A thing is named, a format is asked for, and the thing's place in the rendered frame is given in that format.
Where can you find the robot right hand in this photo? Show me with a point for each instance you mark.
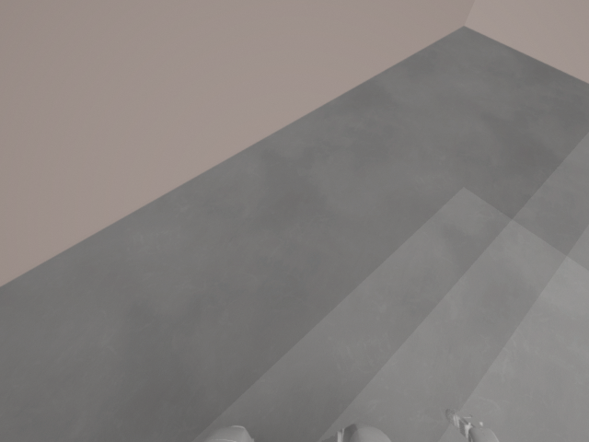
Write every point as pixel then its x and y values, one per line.
pixel 470 426

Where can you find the robot right thigh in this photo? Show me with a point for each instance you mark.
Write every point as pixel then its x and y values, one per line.
pixel 360 433

